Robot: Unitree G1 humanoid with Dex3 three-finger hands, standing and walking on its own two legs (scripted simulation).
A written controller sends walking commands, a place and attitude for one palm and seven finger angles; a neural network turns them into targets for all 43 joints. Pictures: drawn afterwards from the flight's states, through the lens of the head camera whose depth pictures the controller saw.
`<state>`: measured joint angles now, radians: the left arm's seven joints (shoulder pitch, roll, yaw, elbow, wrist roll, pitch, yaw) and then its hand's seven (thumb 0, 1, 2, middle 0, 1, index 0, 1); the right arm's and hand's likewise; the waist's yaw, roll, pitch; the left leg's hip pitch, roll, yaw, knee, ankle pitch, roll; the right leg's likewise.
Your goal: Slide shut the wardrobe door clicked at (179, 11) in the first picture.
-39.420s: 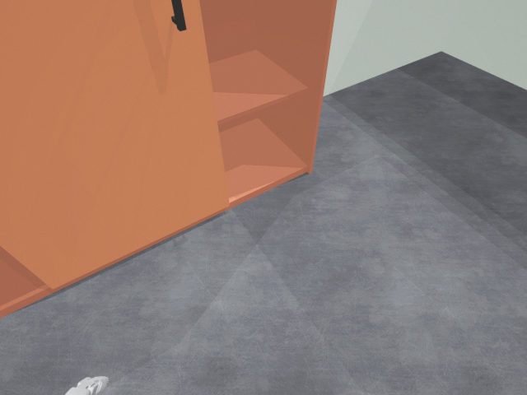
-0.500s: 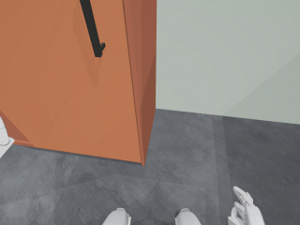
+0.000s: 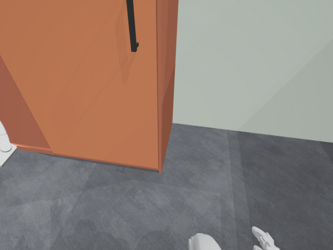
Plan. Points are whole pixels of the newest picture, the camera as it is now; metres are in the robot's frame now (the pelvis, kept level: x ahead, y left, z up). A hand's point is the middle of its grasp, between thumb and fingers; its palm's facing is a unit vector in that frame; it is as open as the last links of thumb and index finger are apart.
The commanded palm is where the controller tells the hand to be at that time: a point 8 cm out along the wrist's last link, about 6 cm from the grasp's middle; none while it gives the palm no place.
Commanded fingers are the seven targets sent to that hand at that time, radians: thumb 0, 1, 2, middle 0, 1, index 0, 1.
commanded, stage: stop stepping back and stand still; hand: left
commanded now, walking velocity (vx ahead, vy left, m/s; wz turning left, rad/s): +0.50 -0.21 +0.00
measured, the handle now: (132, 14) +0.82 +0.20 +0.29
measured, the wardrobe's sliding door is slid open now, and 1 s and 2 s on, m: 0.00 0.00 0.00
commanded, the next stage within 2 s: let the arm hang, fingers relaxed in 1.56 s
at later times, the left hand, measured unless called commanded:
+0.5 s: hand out of the picture +0.02 +0.24 +0.22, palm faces +0.37 -0.85 -0.37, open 7.4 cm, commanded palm -0.05 +0.30 +0.21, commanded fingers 0.00 0.90 0.90 -0.20 -0.30 -0.20 -0.30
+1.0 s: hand out of the picture -0.05 +0.25 +0.21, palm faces +0.41 -0.82 -0.41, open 7.4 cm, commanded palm -0.11 +0.30 +0.21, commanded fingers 0.00 0.90 0.90 -0.20 -0.30 -0.20 -0.30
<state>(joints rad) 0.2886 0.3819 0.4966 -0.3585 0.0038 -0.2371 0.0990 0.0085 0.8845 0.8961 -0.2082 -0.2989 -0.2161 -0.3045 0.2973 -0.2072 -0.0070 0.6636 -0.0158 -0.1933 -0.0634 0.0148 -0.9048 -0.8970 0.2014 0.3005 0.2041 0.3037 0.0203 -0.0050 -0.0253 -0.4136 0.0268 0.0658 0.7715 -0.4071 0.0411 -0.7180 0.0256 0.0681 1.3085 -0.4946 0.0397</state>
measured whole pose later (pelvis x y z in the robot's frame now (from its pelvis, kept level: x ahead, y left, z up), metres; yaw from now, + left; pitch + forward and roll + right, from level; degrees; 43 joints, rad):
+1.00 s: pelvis -0.28 +0.02 +0.02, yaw -5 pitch +0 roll +1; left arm 0.46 0.36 0.39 -0.45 -0.01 -0.21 0.16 0.01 0.89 0.90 -0.21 -0.30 -0.22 -0.30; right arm 0.28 -0.26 -0.02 0.64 -0.03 -0.18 -0.11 0.01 -0.90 -0.90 0.20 0.30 0.20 0.30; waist 0.01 -0.01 -0.04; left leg -0.28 0.08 0.10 0.54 -0.28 0.01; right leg -0.32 -0.05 -0.09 0.63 -0.31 -0.02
